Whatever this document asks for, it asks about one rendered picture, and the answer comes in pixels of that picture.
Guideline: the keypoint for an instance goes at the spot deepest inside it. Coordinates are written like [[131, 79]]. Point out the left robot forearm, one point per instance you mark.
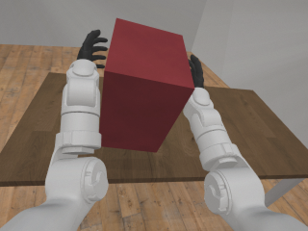
[[80, 113]]

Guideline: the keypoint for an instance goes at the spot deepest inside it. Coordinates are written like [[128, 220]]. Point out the left robot upper arm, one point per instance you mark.
[[72, 187]]

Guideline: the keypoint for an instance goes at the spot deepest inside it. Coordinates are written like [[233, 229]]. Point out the carton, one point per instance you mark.
[[147, 83]]

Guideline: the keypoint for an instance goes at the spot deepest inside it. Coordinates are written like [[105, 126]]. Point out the right robot upper arm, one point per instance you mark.
[[237, 195]]

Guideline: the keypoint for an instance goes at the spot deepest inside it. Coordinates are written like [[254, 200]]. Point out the right robot forearm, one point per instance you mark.
[[216, 149]]

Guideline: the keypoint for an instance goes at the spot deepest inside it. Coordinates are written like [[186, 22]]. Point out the right robot hand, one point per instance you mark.
[[196, 71]]

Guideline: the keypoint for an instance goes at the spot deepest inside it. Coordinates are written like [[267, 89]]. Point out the left robot hand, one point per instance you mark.
[[88, 48]]

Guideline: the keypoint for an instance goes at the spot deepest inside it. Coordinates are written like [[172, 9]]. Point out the table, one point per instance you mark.
[[266, 143]]

